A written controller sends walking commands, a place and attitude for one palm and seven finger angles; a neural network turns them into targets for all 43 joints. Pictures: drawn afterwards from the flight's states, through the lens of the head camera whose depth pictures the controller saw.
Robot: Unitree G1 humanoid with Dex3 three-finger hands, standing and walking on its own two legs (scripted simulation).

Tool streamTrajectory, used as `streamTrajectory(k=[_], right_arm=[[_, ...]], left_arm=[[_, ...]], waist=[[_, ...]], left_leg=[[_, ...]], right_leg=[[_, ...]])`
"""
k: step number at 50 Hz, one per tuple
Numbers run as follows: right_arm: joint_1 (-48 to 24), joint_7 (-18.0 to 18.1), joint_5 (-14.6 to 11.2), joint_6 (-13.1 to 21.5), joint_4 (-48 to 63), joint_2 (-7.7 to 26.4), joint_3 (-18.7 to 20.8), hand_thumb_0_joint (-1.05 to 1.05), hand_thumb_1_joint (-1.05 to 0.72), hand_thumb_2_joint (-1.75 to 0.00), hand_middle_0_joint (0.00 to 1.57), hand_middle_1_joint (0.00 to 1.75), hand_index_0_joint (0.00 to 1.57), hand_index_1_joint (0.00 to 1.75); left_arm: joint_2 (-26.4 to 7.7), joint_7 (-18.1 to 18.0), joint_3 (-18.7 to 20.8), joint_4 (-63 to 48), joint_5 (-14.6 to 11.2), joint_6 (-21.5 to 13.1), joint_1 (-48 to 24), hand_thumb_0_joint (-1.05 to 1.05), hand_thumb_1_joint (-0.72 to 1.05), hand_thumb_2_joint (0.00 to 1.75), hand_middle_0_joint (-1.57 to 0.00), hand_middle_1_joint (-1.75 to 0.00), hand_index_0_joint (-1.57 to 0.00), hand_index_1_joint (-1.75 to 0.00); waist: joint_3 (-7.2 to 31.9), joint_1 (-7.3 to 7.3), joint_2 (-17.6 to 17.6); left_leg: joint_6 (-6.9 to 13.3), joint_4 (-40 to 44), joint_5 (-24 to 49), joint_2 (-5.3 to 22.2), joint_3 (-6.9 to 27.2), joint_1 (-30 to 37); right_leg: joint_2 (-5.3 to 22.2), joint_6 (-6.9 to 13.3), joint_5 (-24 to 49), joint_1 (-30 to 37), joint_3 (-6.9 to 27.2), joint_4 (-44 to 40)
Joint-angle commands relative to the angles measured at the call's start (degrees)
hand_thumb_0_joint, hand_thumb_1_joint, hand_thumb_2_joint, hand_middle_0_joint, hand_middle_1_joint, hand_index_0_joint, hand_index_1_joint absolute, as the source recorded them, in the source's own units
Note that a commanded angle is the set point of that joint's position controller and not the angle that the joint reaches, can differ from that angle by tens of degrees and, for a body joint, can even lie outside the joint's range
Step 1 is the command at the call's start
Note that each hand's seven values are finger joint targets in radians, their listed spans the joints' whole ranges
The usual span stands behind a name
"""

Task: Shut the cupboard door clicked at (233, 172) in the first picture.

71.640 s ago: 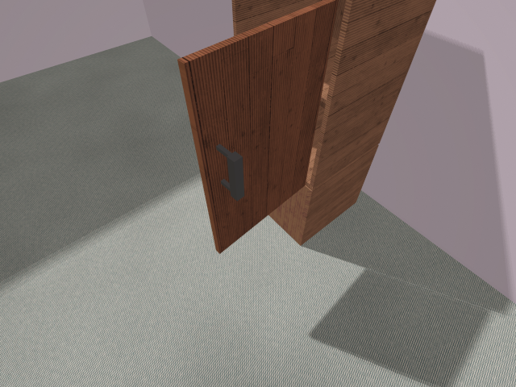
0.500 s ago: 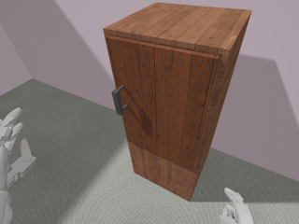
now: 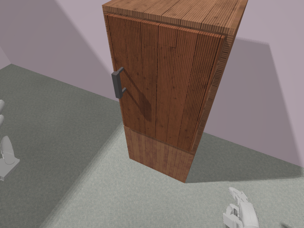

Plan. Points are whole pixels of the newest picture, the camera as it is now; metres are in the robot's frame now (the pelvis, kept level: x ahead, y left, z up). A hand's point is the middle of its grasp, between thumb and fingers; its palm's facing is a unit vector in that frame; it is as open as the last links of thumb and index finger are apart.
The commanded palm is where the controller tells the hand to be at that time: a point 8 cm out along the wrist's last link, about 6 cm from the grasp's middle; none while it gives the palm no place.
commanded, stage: step back with the hand held close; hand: left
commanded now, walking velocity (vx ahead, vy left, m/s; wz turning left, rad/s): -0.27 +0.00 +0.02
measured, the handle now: (120, 82) +0.66 +0.17 +0.00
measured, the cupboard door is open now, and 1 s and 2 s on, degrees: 0 0 0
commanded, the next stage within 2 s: stop stepping back and stand still in 0.52 s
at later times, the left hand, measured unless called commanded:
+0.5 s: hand out of the picture +0.06 +0.27 +0.18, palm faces +0.58 -0.72 -0.39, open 7.4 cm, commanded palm +0.00 +0.31 +0.18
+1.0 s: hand out of the picture -0.02 +0.29 +0.17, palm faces +0.58 -0.74 -0.34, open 7.4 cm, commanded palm -0.09 +0.30 +0.18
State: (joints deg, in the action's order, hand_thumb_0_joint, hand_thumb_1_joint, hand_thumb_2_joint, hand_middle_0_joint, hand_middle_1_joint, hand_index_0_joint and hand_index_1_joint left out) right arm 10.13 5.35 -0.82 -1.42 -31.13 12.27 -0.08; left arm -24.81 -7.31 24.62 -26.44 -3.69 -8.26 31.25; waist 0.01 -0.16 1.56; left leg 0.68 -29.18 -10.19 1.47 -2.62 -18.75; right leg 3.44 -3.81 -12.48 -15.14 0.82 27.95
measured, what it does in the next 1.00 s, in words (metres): walks backwards: right foot, then left foot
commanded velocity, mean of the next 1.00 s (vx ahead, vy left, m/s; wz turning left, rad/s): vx -0.12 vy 0.02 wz -0.06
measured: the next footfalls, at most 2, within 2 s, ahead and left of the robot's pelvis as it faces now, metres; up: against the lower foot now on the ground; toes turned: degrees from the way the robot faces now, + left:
right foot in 0.70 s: -0.17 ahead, -0.08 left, +0.00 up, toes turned +3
left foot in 0.90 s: -0.13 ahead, +0.10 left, +0.00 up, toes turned +7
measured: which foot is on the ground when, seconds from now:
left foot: down 0.00-0.72, up 0.74-0.88, down 0.90-1.00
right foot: down 0.00-0.46, up 0.48-0.68, down 0.70-1.00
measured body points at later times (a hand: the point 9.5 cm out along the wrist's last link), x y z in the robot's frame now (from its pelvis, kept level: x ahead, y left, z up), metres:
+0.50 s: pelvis -0.11 -0.01 -0.02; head -0.12 +0.00 +0.43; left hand +0.02 +0.31 +0.20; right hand +0.08 -0.24 -0.09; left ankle +0.00 +0.10 -0.73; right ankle +0.01 -0.15 -0.72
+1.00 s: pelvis -0.21 +0.00 +0.00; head -0.24 +0.00 +0.45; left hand -0.05 +0.33 +0.18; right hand -0.04 -0.25 -0.08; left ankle -0.17 +0.09 -0.74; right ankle -0.23 -0.15 -0.73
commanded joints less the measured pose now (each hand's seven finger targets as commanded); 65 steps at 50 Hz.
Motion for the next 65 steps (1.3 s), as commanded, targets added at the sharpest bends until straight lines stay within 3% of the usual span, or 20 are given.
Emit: streamTrajectory(k=[1, 12, 17, 19, 22, 24, 27, 33, 34, 36, 37, 40, 43, 47, 48, 51, 56, 58, 61, 65], right_arm=[[-4.9, 0.8, -0.3, 4.1, 8.8, 8.4, 2.9, 0.00, -0.90, -0.90, 0.20, 0.30, 0.20, 0.30], [-3.0, 0.8, 0.8, 9.3, 7.2, 7.9, 3.2, 0.00, -0.90, -0.90, 0.20, 0.30, 0.20, 0.30], [-0.7, -0.4, 1.0, 8.9, 3.6, 6.3, 3.7, 0.00, -0.90, -0.90, 0.20, 0.30, 0.20, 0.30], [-0.4, -0.5, 1.3, 8.5, 2.4, 6.0, 3.3, 0.00, -0.90, -0.90, 0.20, 0.30, 0.20, 0.30], [-1.4, 0.9, 0.8, 9.4, 3.6, 7.9, 3.0, 0.00, -0.90, -0.90, 0.20, 0.30, 0.20, 0.30], [-3.3, 1.8, 0.9, 10.4, 3.8, 9.2, 3.5, 0.00, -0.90, -0.90, 0.20, 0.30, 0.20, 0.30], [-3.2, 0.0, 1.3, 11.0, 3.2, 7.8, 5.3, 0.00, -0.90, -0.90, 0.20, 0.30, 0.20, 0.30], [-4.6, -2.3, 0.4, 11.1, 5.3, 6.5, 3.9, 0.00, -0.90, -0.90, 0.20, 0.30, 0.20, 0.30], [-3.7, -2.3, 0.6, 11.2, 5.0, 5.7, 3.2, 0.00, -0.90, -0.90, 0.20, 0.30, 0.20, 0.30], [-2.7, -2.3, 1.1, 10.8, 3.3, 5.1, 2.7, 0.00, -0.90, -0.90, 0.20, 0.30, 0.20, 0.30], [-2.2, -2.1, 1.6, 11.0, 2.5, 5.3, 2.0, 0.00, -0.90, -0.90, 0.20, 0.30, 0.20, 0.30], [-1.3, -0.6, 0.4, 10.2, 2.5, 5.5, 2.1, 0.00, -0.90, -0.90, 0.20, 0.30, 0.20, 0.30], [-1.6, 0.3, 0.0, 10.3, 0.8, 6.8, 2.0, 0.00, -0.90, -0.90, 0.20, 0.30, 0.20, 0.30], [-1.5, 0.6, -0.6, 10.7, 2.8, 9.2, 2.9, 0.00, -0.90, -0.90, 0.20, 0.30, 0.20, 0.30], [-1.8, 0.6, 0.1, 10.7, 2.1, 8.5, 2.3, 0.00, -0.90, -0.90, 0.20, 0.30, 0.20, 0.30], [-3.0, 0.3, 0.6, 11.1, 3.1, 7.5, 1.6, 0.00, -0.90, -0.90, 0.20, 0.30, 0.20, 0.30], [-2.6, -0.5, 1.6, 11.0, 4.5, 6.7, 1.7, 0.00, -0.90, -0.90, 0.20, 0.30, 0.20, 0.30], [-1.8, -0.6, 1.7, 10.0, 4.5, 6.7, 2.0, 0.00, -0.90, -0.90, 0.20, 0.30, 0.20, 0.30], [-0.5, -1.0, 2.1, 7.4, 3.7, 6.0, 2.3, 0.00, -0.90, -0.90, 0.20, 0.30, 0.20, 0.30], [0.8, -1.3, 0.9, 7.9, 2.6, 6.3, 2.6, 0.00, -0.90, -0.90, 0.20, 0.30, 0.20, 0.30]], left_arm=[[-8.4, -1.8, 6.5, -9.5, 0.4, -5.0, -1.3, 0.00, 0.90, 0.90, -0.20, -0.30, -0.20, -0.30], [-10.8, -2.9, 9.1, -15.7, 2.0, -9.9, -3.8, 0.00, 0.90, 0.90, -0.20, -0.30, -0.20, -0.30], [-10.5, -3.9, 7.3, -12.2, 1.0, -9.9, -4.2, 0.00, 0.90, 0.90, -0.20, -0.30, -0.20, -0.30], [-9.6, -4.3, 5.3, -11.5, 1.2, -9.2, -8.4, 0.00, 0.90, 0.90, -0.20, -0.30, -0.20, -0.30], [-9.4, -4.1, 4.7, -10.1, 1.0, -9.5, -12.4, 0.00, 0.90, 0.90, -0.20, -0.30, -0.20, -0.30], [-9.6, -4.3, 7.2, -9.9, 2.2, -10.4, -13.4, 0.00, 0.90, 0.90, -0.20, -0.30, -0.20, -0.30], [-10.4, -3.3, 8.7, -12.4, 1.4, -10.9, -10.6, 0.00, 0.90, 0.90, -0.20, -0.30, -0.20, -0.30], [-12.1, -2.0, 10.4, -18.6, -0.9, -10.1, 2.5, 0.00, 0.90, 0.90, -0.20, -0.30, -0.20, -0.30], [-11.9, -1.8, 9.9, -19.9, -0.8, -10.6, 1.8, 0.00, 0.90, 0.90, -0.20, -0.30, -0.20, -0.30], [-15.4, -2.7, 10.9, -19.9, -0.6, -11.0, -3.5, 0.00, 0.90, 0.90, -0.20, -0.30, -0.20, -0.30], [-18.1, -3.9, 12.5, -20.1, -0.2, -11.6, -7.7, 0.00, 0.90, 0.90, -0.20, -0.30, -0.20, -0.30], [-11.3, -4.3, 8.2, -11.1, 0.2, -7.6, -5.5, 0.00, 0.90, 0.90, -0.20, -0.30, -0.20, -0.30], [-8.7, -4.0, 5.1, -2.8, 0.8, -6.2, -10.5, 0.00, 0.90, 0.90, -0.20, -0.30, -0.20, -0.30], [-7.4, -3.5, 2.5, -2.3, 1.2, -6.2, -11.7, 0.00, 0.90, 0.90, -0.20, -0.30, -0.20, -0.30], [-9.1, -3.4, 4.3, -4.4, 0.9, -6.4, -9.7, 0.00, 0.90, 0.90, -0.20, -0.30, -0.20, -0.30], [-8.2, -3.1, 3.4, -13.0, 1.2, -6.8, -10.3, 0.00, 0.90, 0.90, -0.20, -0.30, -0.20, -0.30], [-10.1, -3.7, 7.0, -18.1, 1.6, -6.1, -1.0, 0.00, 0.90, 0.90, -0.20, -0.30, -0.20, -0.30], [-11.8, -4.0, 9.3, -16.3, 1.4, -5.7, 2.9, 0.00, 0.90, 0.90, -0.20, -0.30, -0.20, -0.30], [-12.5, -4.4, 10.6, -13.5, 0.6, -5.9, 0.3, 0.00, 0.90, 0.90, -0.20, -0.30, -0.20, -0.30], [-8.9, -4.3, 7.9, -6.5, 0.4, -6.7, -0.3, 0.00, 0.90, 0.90, -0.20, -0.30, -0.20, -0.30]], waist=[[3.6, 0.28, 2.9], [5.4, 0.13, 7.7], [3.0, -0.65, -9.0], [2.8, -1.69, -12.3], [-2.5, -1.75, -1.2], [0.1, -0.48, 15.0], [8.6, 0.07, 8.4], [6.9, 0.75, 15.9], [5.9, 0.26, 10.1], [3.9, 0.36, -10.4], [4.8, 0.21, -9.6], [6.2, -0.52, -10.7], [2.0, -1.25, -3.5], [0.0, -0.26, -3.1], [2.1, -1.05, 3.7], [1.0, -1.01, 10.4], [4.1, -0.43, 13.3], [5.5, -0.72, 11.0], [3.5, -0.33, -6.9], [2.0, -0.74, -6.8]], left_leg=[[2.3, 10.6, -17.5, 4.0, 4.5, -12.4], [3.2, 7.7, -25.6, 4.2, 6.5, -16.0], [-1.9, -17.9, -14.5, -1.7, 0.1, 2.2], [-1.4, -18.4, -11.5, -1.0, 1.1, 7.0], [2.1, 5.0, -21.0, 4.6, 9.5, -0.9], [8.3, 23.1, -37.6, 19.4, 25.6, -22.9], [8.8, 16.7, -22.0, 19.2, 17.7, -13.8], [-0.2, 12.5, -26.0, 10.7, 1.7, -8.1], [-1.8, 5.1, -21.3, 6.3, -1.7, -3.8], [-3.5, -22.0, -10.4, 0.0, -1.2, -0.9], [-2.7, -26.4, -10.2, 1.8, 1.4, -5.9], [-1.2, -17.2, -6.8, 1.3, 2.9, -7.3], [0.1, -1.5, -2.2, -0.1, 0.5, 5.8], [3.1, 6.6, -4.0, 6.4, 8.9, 5.6], [3.0, 10.4, -5.4, 7.3, 11.0, 6.3], [2.9, 23.4, -29.9, 12.6, 19.6, -0.2], [1.7, 19.2, -28.4, 9.1, 9.3, -5.0], [0.9, 11.3, -24.2, 5.4, 5.4, -6.6], [-0.8, -17.5, -11.7, 0.0, 0.6, -17.5], [-1.3, -23.9, -10.8, 2.1, 3.3, -20.4]], right_leg=[[-2.4, 2.1, 1.1, 8.7, -0.7, -0.6], [-4.5, 3.2, -4.3, 6.4, 2.4, 2.6], [8.7, 9.9, -24.7, -21.6, 17.1, -15.9], [9.4, 9.4, -22.2, -25.5, 14.0, -15.8], [-1.2, 3.6, -21.7, -21.8, 5.5, -3.5], [-9.3, 1.2, -9.4, -0.4, -0.2, 26.8], [-8.1, 2.1, -14.0, -1.1, 2.4, 35.8], [-7.1, 4.5, -16.5, 2.6, -6.0, 2.7], [-3.8, 5.9, -17.7, -2.0, -1.7, -6.6], [14.7, 13.7, -15.1, -14.8, 24.7, -19.5], [17.7, 15.4, 4.2, -8.2, 21.3, -16.0], [11.1, 12.0, 21.0, 2.4, 13.7, -3.8], [5.8, 6.7, 6.9, -4.6, 6.8, -4.4], [-1.6, 4.2, 0.0, -3.5, 5.0, -2.8], [-2.5, 3.9, -0.4, -3.5, 1.8, 1.4], [-5.3, 2.5, -9.6, -1.6, -1.8, 10.3], [-6.1, 4.8, -9.8, 8.4, -6.1, 1.4], [-4.0, 6.8, -10.2, 11.3, -3.2, -3.9], [14.8, 16.3, -16.1, 10.9, 24.2, -16.4], [14.1, 16.6, 6.9, 13.0, 16.7, -10.3]])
